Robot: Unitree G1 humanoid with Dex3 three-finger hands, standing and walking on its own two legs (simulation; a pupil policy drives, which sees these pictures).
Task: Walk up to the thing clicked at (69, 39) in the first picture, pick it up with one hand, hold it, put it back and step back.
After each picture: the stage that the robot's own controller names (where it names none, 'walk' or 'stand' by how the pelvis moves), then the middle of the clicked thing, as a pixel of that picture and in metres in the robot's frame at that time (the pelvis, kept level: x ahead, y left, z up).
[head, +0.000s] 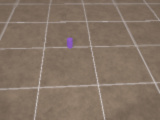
stand; (69, 43) +1.50 +0.15 -0.72
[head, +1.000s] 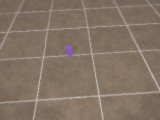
walk; (69, 51) +1.39 +0.24 -0.71
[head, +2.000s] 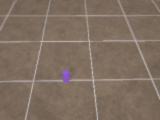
walk; (65, 76) +0.92 +0.21 -0.71
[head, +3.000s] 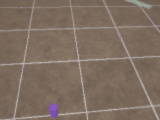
walk; (53, 110) +0.58 +0.21 -0.70
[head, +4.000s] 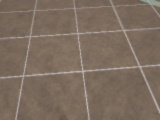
stand; out of the picture +0.38 +0.23 -0.70
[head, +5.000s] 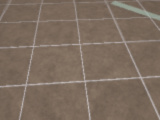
stand; out of the picture +0.37 +0.19 -0.72
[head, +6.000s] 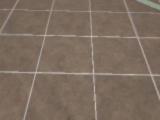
stand; out of the picture +0.41 +0.16 -0.72
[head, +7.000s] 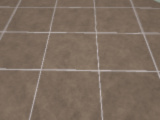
stand; out of the picture +0.42 +0.13 -0.71
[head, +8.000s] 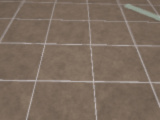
stand; out of the picture +0.40 +0.13 -0.73
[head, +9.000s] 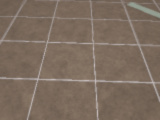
stand; out of the picture +0.40 +0.13 -0.73
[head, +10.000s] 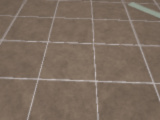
stand; out of the picture +0.39 +0.13 -0.73
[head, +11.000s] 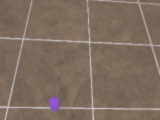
go down; (54, 104) +0.43 +0.14 -0.60
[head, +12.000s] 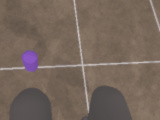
go down; (30, 61) +0.48 +0.19 -0.31
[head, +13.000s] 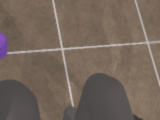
close in; out of the picture +0.47 +0.23 -0.24
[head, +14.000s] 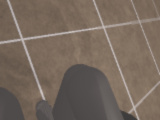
close; out of the picture +0.47 +0.26 -0.23
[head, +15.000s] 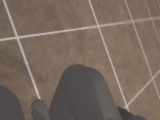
close; out of the picture +0.44 +0.24 -0.23
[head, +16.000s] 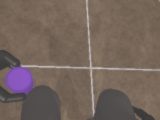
lift; (21, 82) +0.32 +0.21 -0.07
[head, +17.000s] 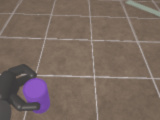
hold; (37, 96) +0.31 +0.15 +0.05
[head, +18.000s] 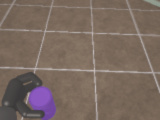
hold; (43, 104) +0.29 +0.14 +0.01
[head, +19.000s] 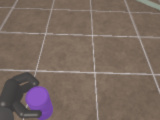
hold; (40, 104) +0.29 +0.15 +0.01
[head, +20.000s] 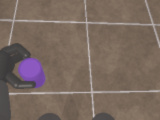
crouch; (33, 74) +0.39 +0.16 -0.05
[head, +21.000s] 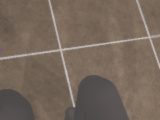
lower; out of the picture +0.46 +0.22 -0.13
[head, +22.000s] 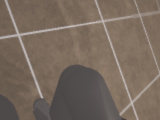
lower; out of the picture +0.44 +0.26 -0.22
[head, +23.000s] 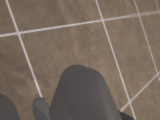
lower; out of the picture +0.44 +0.27 -0.23
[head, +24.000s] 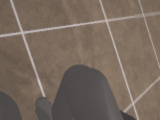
lower; out of the picture +0.44 +0.26 -0.23
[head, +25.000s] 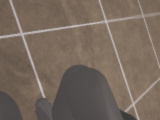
lower; out of the picture +0.44 +0.26 -0.22
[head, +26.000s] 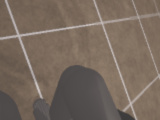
open; out of the picture +0.44 +0.24 -0.24
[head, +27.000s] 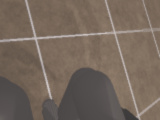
stand; out of the picture +0.45 +0.23 -0.25
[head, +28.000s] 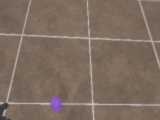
stand; (55, 104) +0.43 +0.13 -0.56
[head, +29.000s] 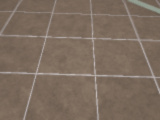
stand; out of the picture +0.40 +0.11 -0.67
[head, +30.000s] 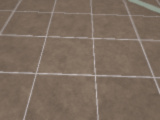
stand; out of the picture +0.39 +0.11 -0.67
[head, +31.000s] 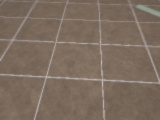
stand; out of the picture +0.42 +0.09 -0.72
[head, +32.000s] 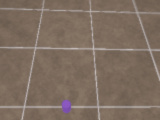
walk; (66, 106) +0.48 +0.09 -0.70
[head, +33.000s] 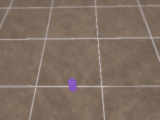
walk; (72, 85) +0.70 +0.13 -0.70
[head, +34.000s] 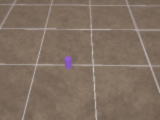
walk; (68, 62) +1.03 +0.18 -0.69
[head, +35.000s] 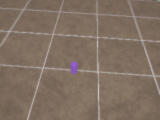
stand; (74, 67) +1.06 +0.09 -0.72
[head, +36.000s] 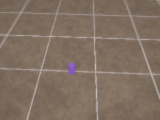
stand; (71, 68) +1.07 +0.12 -0.73
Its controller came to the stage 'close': yes
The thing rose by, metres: 0.72
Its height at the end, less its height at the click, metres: +0.00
